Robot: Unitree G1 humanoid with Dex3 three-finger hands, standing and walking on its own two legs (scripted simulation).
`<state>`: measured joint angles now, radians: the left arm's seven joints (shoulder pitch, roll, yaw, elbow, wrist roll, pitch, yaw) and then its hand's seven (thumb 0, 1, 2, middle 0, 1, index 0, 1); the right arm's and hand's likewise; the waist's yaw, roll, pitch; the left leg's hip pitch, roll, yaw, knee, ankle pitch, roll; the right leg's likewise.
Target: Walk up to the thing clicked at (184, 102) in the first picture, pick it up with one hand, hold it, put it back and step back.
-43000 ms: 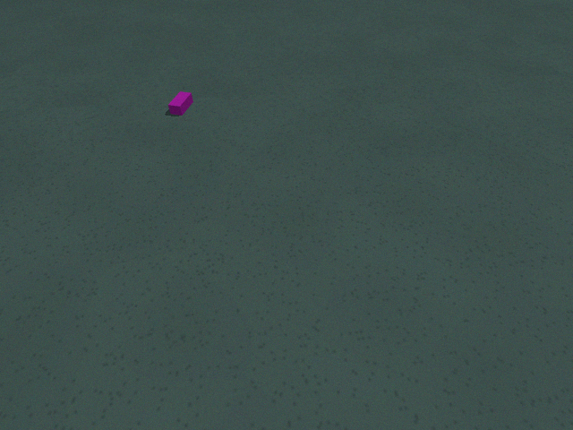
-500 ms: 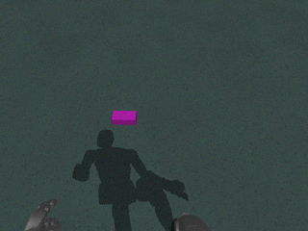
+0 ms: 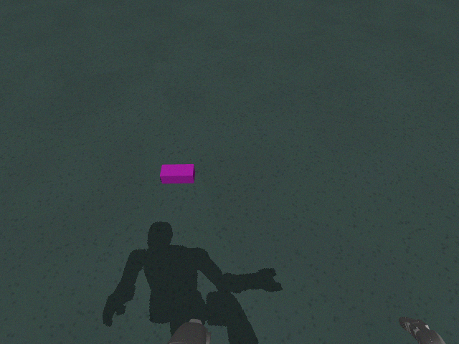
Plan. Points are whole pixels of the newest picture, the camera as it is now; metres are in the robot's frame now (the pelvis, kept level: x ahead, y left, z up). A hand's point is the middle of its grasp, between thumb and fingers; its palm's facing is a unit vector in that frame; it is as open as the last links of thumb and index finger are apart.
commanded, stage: step back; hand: left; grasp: from above
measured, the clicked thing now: (178, 173) +1.06 +0.34 -0.72
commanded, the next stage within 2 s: stand in 1.04 s
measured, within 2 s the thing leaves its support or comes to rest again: neither
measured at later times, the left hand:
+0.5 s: hand out of the picture +0.05 +0.27 -0.13, palm faces +0.09 -0.91 -0.40, open 7.4 cm
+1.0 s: hand out of the picture +0.09 +0.29 -0.14, palm faces +0.14 -0.91 -0.38, open 7.4 cm
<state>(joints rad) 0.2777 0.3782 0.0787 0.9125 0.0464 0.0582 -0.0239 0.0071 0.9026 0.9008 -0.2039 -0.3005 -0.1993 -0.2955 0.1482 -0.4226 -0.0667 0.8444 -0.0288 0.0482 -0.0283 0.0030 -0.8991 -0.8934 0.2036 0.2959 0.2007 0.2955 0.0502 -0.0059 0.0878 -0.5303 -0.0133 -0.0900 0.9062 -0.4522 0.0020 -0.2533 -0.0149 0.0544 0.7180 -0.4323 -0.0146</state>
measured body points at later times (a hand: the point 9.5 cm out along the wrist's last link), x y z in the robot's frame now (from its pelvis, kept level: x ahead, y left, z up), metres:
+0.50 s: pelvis -0.01 -0.02 +0.01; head +0.01 -0.02 +0.46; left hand +0.04 +0.31 -0.10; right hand +0.08 -0.33 -0.12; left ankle -0.02 +0.12 -0.72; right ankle +0.05 -0.14 -0.72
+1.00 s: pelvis +0.03 +0.00 +0.01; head +0.06 +0.02 +0.46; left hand +0.08 +0.33 -0.11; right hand +0.16 -0.28 -0.12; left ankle +0.02 +0.12 -0.72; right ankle +0.05 -0.14 -0.72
